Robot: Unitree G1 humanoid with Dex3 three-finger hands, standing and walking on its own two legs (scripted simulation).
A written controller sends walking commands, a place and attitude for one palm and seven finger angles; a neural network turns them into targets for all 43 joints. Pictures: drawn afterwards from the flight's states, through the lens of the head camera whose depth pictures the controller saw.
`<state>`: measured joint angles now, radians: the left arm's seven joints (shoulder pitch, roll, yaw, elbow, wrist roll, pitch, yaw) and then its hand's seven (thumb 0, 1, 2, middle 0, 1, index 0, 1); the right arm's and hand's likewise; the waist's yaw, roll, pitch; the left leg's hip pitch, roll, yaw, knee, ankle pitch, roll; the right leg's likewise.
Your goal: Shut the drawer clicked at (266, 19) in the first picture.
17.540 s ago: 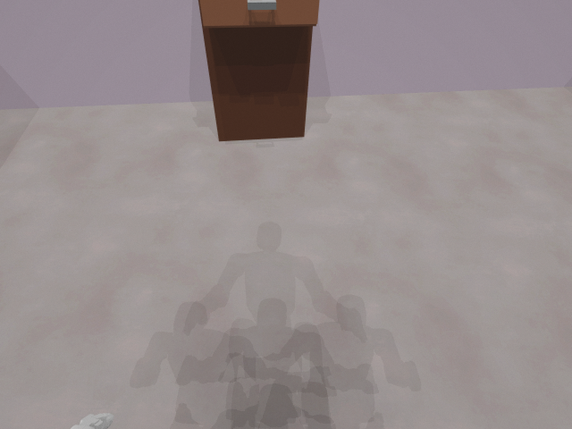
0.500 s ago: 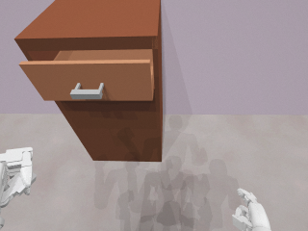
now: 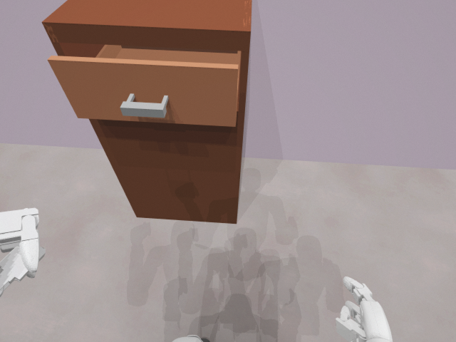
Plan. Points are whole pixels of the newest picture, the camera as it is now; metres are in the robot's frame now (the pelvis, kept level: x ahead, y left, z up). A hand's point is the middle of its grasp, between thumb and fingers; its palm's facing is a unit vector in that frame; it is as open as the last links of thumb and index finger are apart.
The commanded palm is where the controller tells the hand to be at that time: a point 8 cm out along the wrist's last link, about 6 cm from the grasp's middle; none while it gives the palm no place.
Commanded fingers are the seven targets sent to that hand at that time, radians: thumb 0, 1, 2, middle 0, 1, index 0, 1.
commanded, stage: step back with the hand held close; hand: left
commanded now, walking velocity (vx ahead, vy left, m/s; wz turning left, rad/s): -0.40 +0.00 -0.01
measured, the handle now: (146, 104) +0.64 +0.25 +0.04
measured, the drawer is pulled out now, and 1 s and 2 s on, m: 0.08 0.08 0.08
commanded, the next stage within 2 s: stop stepping back and stand still in 0.60 s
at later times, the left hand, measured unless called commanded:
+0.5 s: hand out of the picture +0.14 +0.25 +0.17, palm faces +0.38 -0.80 -0.47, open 3.2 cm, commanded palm +0.05 +0.29 +0.18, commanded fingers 0.00 0.90 0.90 -1.40 -1.60 -1.40 -1.60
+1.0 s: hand out of the picture +0.08 +0.25 +0.17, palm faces +0.35 -0.82 -0.45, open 3.2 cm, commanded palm +0.02 +0.29 +0.18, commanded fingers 0.00 0.90 0.90 -1.40 -1.60 -1.40 -1.60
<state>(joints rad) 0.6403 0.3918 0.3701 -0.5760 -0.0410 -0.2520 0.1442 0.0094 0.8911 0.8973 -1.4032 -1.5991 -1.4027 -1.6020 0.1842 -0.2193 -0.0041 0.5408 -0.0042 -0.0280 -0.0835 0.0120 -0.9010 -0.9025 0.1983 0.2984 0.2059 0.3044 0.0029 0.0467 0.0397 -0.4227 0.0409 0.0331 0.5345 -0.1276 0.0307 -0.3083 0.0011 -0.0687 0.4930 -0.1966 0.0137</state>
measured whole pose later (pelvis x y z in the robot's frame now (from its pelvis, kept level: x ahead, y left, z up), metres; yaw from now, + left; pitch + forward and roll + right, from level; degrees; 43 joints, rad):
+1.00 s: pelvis -0.11 +0.01 -0.01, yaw +1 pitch -2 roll -4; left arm 0.66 0.45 0.41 -0.59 -0.06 -0.24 0.14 0.01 0.89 0.90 -1.41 -1.60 -1.41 -1.60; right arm 0.29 -0.23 -0.02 0.64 -0.02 -0.08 -0.09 0.01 -0.90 -0.90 0.20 0.30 0.21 0.30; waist -0.05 0.02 -0.03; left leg -0.53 0.02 0.01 0.57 -0.10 0.00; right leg -0.05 0.03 0.00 0.54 -0.46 0.01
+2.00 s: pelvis -0.16 +0.03 +0.00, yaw +2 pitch -1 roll -1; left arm 0.26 0.20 0.00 0.89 0.03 0.05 0.05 0.01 0.91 0.90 -1.09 -1.32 -1.09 -1.30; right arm 0.19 -0.24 0.00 0.94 -0.03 0.02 -0.01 0.01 -0.91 -0.90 0.20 0.30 0.20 0.30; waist -0.04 -0.02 0.05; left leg -0.37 -0.01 0.01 0.50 -0.13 0.03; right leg -0.19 0.03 0.00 0.54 -0.34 -0.02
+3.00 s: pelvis -0.11 +0.01 +0.01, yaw +1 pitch -1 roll +1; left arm 0.32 0.12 0.01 1.14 0.01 -0.01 0.05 0.00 0.91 0.90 -0.20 -0.30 -0.20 -0.30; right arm 0.27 -0.13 -0.01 1.14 -0.02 0.01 -0.05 0.01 -0.91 -0.90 0.19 0.30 0.20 0.30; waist -0.01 0.01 0.06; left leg -0.25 0.00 0.01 0.43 -0.16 -0.01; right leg -0.04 0.05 0.01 0.40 -0.34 -0.05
